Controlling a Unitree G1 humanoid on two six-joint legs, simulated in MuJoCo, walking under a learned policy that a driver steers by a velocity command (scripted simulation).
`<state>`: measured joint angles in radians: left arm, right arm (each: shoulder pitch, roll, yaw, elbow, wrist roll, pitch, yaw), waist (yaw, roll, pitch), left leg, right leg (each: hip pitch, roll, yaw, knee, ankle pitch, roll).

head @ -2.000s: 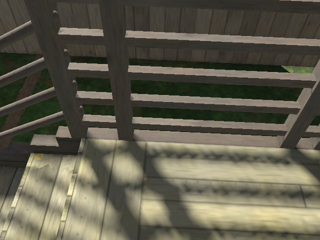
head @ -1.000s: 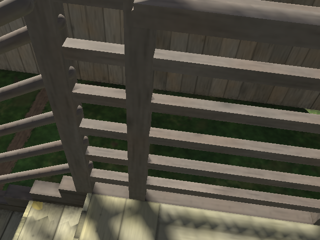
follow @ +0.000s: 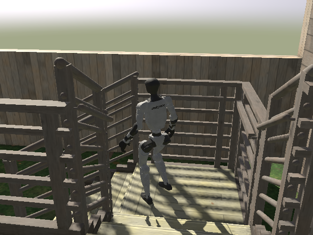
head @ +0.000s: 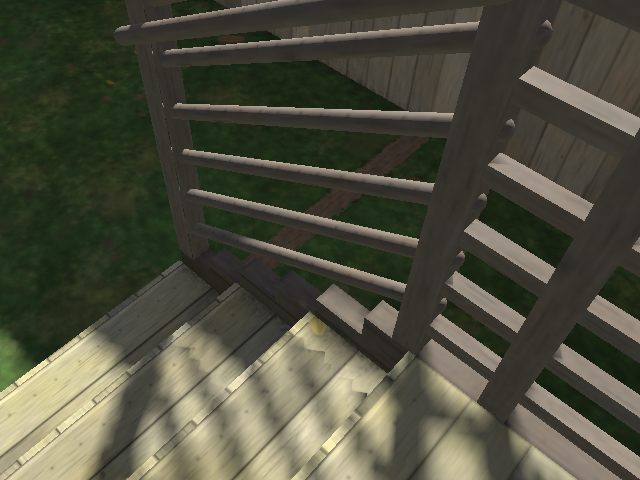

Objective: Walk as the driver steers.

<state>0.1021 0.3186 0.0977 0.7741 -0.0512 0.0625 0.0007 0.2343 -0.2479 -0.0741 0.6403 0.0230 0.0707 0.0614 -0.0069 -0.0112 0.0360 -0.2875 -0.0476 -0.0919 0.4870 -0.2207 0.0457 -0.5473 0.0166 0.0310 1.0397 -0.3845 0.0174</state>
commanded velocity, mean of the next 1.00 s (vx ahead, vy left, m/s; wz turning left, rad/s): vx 0.00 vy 0.00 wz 0.60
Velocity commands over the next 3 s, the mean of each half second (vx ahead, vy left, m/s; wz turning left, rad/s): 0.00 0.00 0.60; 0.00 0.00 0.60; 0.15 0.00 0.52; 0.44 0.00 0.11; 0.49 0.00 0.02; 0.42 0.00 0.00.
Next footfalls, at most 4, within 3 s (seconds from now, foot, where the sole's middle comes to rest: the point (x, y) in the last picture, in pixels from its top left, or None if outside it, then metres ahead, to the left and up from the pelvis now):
0.32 right None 0.08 -0.16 -0.78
0.76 left None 0.02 0.09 -0.78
1.26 right None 0.17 -0.09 -0.78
1.78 left None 0.15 0.22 -0.78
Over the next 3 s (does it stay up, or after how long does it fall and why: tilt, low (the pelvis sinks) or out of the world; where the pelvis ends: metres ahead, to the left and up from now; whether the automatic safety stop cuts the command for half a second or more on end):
stays up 0.51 0.61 -0.35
